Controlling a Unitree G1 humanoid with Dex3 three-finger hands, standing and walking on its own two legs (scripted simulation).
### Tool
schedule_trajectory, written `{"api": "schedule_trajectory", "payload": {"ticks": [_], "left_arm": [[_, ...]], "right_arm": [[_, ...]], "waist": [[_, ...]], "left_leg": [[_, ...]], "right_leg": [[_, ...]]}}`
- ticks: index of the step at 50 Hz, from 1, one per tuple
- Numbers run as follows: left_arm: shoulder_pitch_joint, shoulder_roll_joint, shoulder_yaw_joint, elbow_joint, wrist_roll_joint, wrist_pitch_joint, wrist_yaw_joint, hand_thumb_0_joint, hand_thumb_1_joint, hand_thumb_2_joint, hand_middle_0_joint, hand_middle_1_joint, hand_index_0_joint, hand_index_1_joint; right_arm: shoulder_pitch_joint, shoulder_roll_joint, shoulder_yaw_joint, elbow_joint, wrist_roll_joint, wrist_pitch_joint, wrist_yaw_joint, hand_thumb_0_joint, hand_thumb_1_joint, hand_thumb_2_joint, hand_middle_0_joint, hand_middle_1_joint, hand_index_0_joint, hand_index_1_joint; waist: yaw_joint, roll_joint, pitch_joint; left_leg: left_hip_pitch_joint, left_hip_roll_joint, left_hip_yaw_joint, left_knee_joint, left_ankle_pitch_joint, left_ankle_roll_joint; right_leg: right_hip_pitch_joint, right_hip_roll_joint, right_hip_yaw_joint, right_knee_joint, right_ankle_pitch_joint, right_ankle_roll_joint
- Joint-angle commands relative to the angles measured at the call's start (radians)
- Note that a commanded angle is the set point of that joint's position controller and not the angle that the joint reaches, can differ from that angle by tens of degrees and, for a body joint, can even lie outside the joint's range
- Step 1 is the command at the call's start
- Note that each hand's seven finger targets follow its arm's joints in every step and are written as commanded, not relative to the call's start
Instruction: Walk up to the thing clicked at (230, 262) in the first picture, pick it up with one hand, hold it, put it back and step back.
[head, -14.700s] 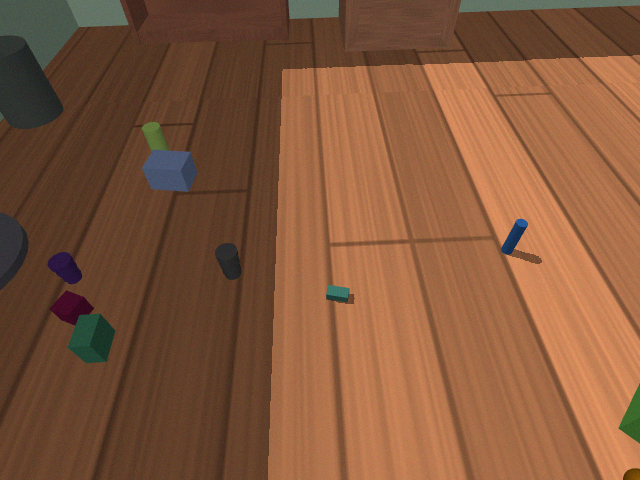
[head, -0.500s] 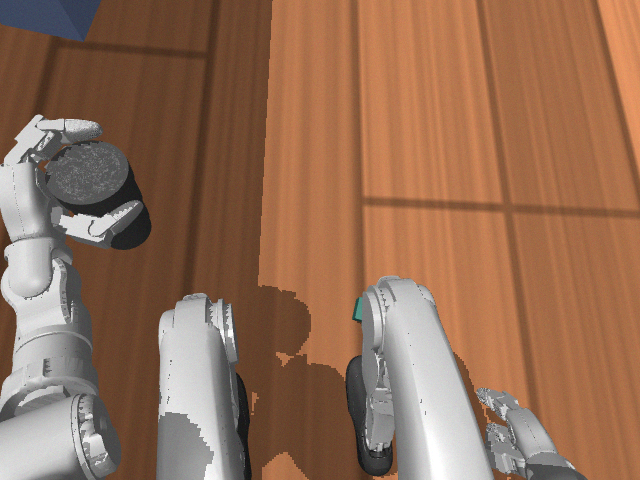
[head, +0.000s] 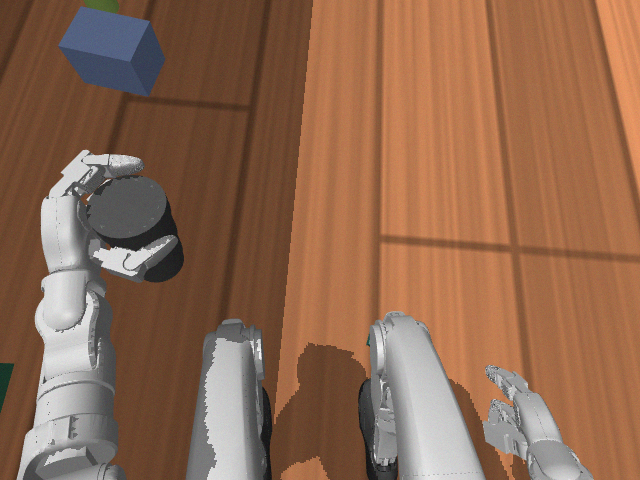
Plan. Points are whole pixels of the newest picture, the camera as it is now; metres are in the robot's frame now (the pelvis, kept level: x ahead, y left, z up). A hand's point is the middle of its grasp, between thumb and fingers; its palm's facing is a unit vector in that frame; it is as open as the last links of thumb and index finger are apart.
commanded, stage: lift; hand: left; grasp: from the side
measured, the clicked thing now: (145, 236) +0.40 +0.22 -0.04
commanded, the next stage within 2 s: hold in 1.42 s
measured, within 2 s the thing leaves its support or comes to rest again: neither
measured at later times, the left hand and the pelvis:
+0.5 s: hand (39, 136) +0.39 +0.21 +0.17, palm faces +0.16 -0.98 -0.05, open 10.8 cm; pelvis +0.04 +0.01 +0.15, yaw +2 degrees
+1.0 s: hand out of the picture +0.39 +0.19 +0.24, palm faces +0.16 -0.99 -0.04, open 10.8 cm; pelvis +0.05 +0.00 +0.21, yaw +3 degrees
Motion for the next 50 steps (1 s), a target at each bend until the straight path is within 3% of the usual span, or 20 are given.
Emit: {"api": "schedule_trajectory", "payload": {"ticks": [1,2,4,5,9,13,17,20,22,23,30,32,33,34,36,38,39,43,47,50], "left_arm": [[-0.287,0.234,0.060,-0.469,-0.043,-0.081,0.044,0.000,0.082,1.202,-1.195,-1.365,-1.225,-1.353],[-0.200,0.158,0.010,-0.397,-0.048,-0.062,0.049,0.000,0.046,1.196,-1.178,-1.355,-1.207,-1.345],[-0.191,0.160,0.018,-0.437,-0.056,-0.050,0.066,0.000,0.045,1.188,-1.170,-1.343,-1.196,-1.335],[-0.164,0.129,-0.022,-0.411,-0.051,-0.040,0.066,0.000,0.034,1.184,-1.163,-1.341,-1.191,-1.332],[-0.146,0.165,-0.015,-0.504,-0.029,-0.032,0.096,0.000,0.009,1.191,-1.179,-1.356,-1.207,-1.348],[-0.129,0.137,-0.023,-0.448,-0.028,-0.022,0.119,0.000,0.027,1.214,-1.183,-1.359,-1.207,-1.355],[-0.120,0.089,-0.073,-0.378,-0.025,-0.026,0.109,0.000,0.031,1.214,-1.199,-1.375,-1.226,-1.368],[-0.133,0.114,-0.059,-0.371,-0.016,-0.036,0.102,0.000,0.040,1.211,-1.213,-1.371,-1.238,-1.366],[-0.071,0.070,-0.088,-0.293,-0.015,-0.033,0.092,0.000,0.017,1.205,-1.231,-1.384,-1.256,-1.378],[-0.113,0.085,-0.088,-0.363,-0.019,-0.043,0.087,0.000,0.025,1.206,-1.220,-1.377,-1.246,-1.370],[-0.137,0.072,-0.103,-0.417,-0.028,-0.066,0.093,0.000,0.032,1.185,-1.236,-1.362,-1.255,-1.361],[-0.078,0.032,-0.124,-0.306,-0.023,-0.055,0.093,0.000,0.046,1.193,-1.241,-1.369,-1.259,-1.368],[-0.127,0.062,-0.113,-0.360,-0.017,-0.067,0.096,0.000,0.031,1.203,-1.228,-1.365,-1.245,-1.366],[-0.155,0.115,-0.066,-0.401,-0.011,-0.075,0.106,0.000,0.029,1.193,-1.221,-1.360,-1.239,-1.359],[-0.139,0.066,-0.124,-0.400,-0.009,-0.075,0.105,0.000,0.018,1.211,-1.240,-1.379,-1.256,-1.382],[-0.108,0.053,-0.112,-0.386,-0.022,-0.068,0.110,0.000,0.056,1.220,-1.241,-1.380,-1.257,-1.382],[-0.087,0.019,-0.133,-0.339,-0.024,-0.062,0.108,0.000,0.044,1.219,-1.225,-1.375,-1.242,-1.376],[-0.150,0.082,-0.105,-0.393,-0.007,-0.072,0.114,0.000,0.026,1.209,-1.224,-1.372,-1.241,-1.375],[-0.077,0.007,-0.137,-0.306,-0.021,-0.058,0.109,0.000,0.059,1.230,-1.211,-1.375,-1.230,-1.376],[-0.136,0.069,-0.097,-0.364,-0.014,-0.070,0.115,0.000,0.048,1.230,-1.193,-1.367,-1.209,-1.370]], "right_arm": [[0.093,-0.162,-0.065,-0.096,0.015,-0.034,-0.022,0.000,-0.914,-0.900,0.200,0.299,0.200,0.299],[0.081,-0.153,-0.063,-0.099,0.019,-0.039,-0.025,0.000,-0.918,-0.902,0.200,0.299,0.200,0.299],[0.088,-0.150,-0.062,-0.093,0.023,-0.047,-0.030,0.000,-0.916,-0.901,0.200,0.299,0.200,0.299],[0.079,-0.147,-0.058,-0.098,0.022,-0.050,-0.033,0.000,-0.918,-0.902,0.200,0.300,0.200,0.300],[0.092,-0.135,-0.052,-0.098,0.022,-0.057,-0.039,0.000,-0.917,-0.901,0.200,0.300,0.200,0.300],[0.099,-0.123,-0.045,-0.073,0.019,-0.065,-0.045,0.000,-0.909,-0.900,0.200,0.300,0.200,0.300],[0.093,-0.122,-0.043,-0.076,0.017,-0.071,-0.041,0.000,-0.909,-0.899,0.200,0.300,0.200,0.300],[0.105,-0.124,-0.048,-0.068,0.016,-0.074,-0.035,0.000,-0.907,-0.899,0.200,0.300,0.200,0.300],[0.105,-0.120,-0.043,-0.077,0.016,-0.071,-0.029,0.000,-0.915,-0.900,0.200,0.300,0.200,0.300],[0.108,-0.124,-0.046,-0.078,0.015,-0.072,-0.027,0.000,-0.911,-0.899,0.200,0.300,0.200,0.300],[0.116,-0.116,-0.038,-0.083,0.010,-0.075,-0.020,0.000,-0.923,-0.902,0.200,0.300,0.199,0.300],[0.105,-0.124,-0.038,-0.085,0.009,-0.079,-0.022,0.000,-0.925,-0.902,0.200,0.300,0.199,0.300],[0.103,-0.124,-0.039,-0.086,0.006,-0.078,-0.022,0.000,-0.923,-0.903,0.200,0.300,0.199,0.300],[0.114,-0.123,-0.041,-0.082,0.003,-0.075,-0.026,0.000,-0.925,-0.903,0.200,0.300,0.199,0.300],[0.113,-0.113,-0.030,-0.081,0.002,-0.071,-0.026,0.000,-0.926,-0.903,0.200,0.300,0.199,0.300],[0.115,-0.113,-0.030,-0.081,0.003,-0.071,-0.028,0.000,-0.920,-0.902,0.200,0.300,0.199,0.300],[0.114,-0.110,-0.028,-0.083,0.002,-0.070,-0.028,0.000,-0.920,-0.903,0.200,0.300,0.199,0.300],[0.118,-0.110,-0.033,-0.074,-0.002,-0.069,-0.034,0.000,-0.921,-0.903,0.200,0.300,0.199,0.300],[0.114,-0.096,-0.026,-0.077,-0.001,-0.063,-0.034,0.000,-0.915,-0.902,0.200,0.300,0.199,0.300],[0.113,-0.101,-0.033,-0.074,-0.003,-0.063,-0.033,0.000,-0.916,-0.903,0.200,0.300,0.199,0.300]], "waist": [[0.025,0.142,-0.640],[0.006,0.100,-0.591],[0.012,0.079,-0.592],[-0.004,0.084,-0.577],[0.020,0.096,-0.572],[0.009,0.077,-0.481],[0.000,0.073,-0.381],[0.017,0.083,-0.365],[0.018,0.061,-0.328],[0.025,0.084,-0.364],[0.025,0.087,-0.365],[0.018,0.049,-0.302],[0.022,0.065,-0.314],[0.035,0.079,-0.349],[0.030,0.086,-0.321],[0.032,0.068,-0.305],[0.021,0.045,-0.287],[0.031,0.068,-0.280],[0.020,-0.006,-0.243],[0.036,0.041,-0.255]], "left_leg": [[0.615,-0.024,-0.018,-0.371,0.160,0.022],[0.610,-0.024,-0.017,-0.384,0.152,0.026],[0.641,-0.026,-0.009,-0.414,0.172,0.028],[0.666,-0.025,-0.008,-0.426,0.198,0.029],[0.772,-0.029,-0.005,-0.510,0.273,0.026],[0.828,-0.028,-0.007,-0.589,0.276,0.023],[0.885,-0.028,-0.005,-0.664,0.300,0.020],[0.944,-0.027,-0.003,-0.711,0.326,0.016],[0.978,-0.025,-0.005,-0.754,0.329,0.014],[1.014,-0.025,-0.004,-0.767,0.345,0.011],[1.123,-0.027,0.000,-0.856,0.379,0.006],[1.112,-0.025,-0.002,-0.883,0.364,0.007],[1.122,-0.026,0.000,-0.889,0.373,0.008],[1.154,-0.028,0.004,-0.898,0.390,0.007],[1.184,-0.029,0.004,-0.926,0.395,0.004],[1.205,-0.027,0.002,-0.946,0.396,0.003],[1.197,-0.026,0.001,-0.954,0.392,0.004],[1.227,-0.030,0.016,-0.982,0.398,0.006],[1.211,-0.033,0.026,-1.005,0.397,0.012],[1.239,-0.036,0.035,-1.019,0.417,0.009]], "right_leg": [[0.387,0.029,0.014,-0.335,0.194,-0.043],[0.406,0.031,0.013,-0.365,0.196,-0.037],[0.477,0.031,0.021,-0.417,0.217,-0.033],[0.491,0.032,0.020,-0.436,0.241,-0.032],[0.610,0.033,0.019,-0.516,0.309,-0.032],[0.677,0.036,0.018,-0.591,0.320,-0.030],[0.726,0.037,0.009,-0.658,0.339,-0.030],[0.771,0.034,0.006,-0.697,0.360,-0.032],[0.804,0.034,0.000,-0.731,0.360,-0.032],[0.820,0.035,-0.001,-0.740,0.371,-0.034],[0.926,0.035,-0.005,-0.818,0.405,-0.031],[0.926,0.037,-0.011,-0.841,0.396,-0.030],[0.947,0.037,-0.007,-0.850,0.407,-0.029],[0.978,0.035,-0.001,-0.861,0.419,-0.030],[0.985,0.035,-0.006,-0.873,0.420,-0.031],[1.004,0.039,-0.009,-0.892,0.418,-0.030],[1.011,0.043,-0.013,-0.905,0.417,-0.029],[1.065,0.035,-0.001,-0.949,0.434,-0.026],[1.129,0.038,0.001,-0.990,0.446,-0.019],[1.157,0.033,0.008,-1.005,0.466,-0.020]]}}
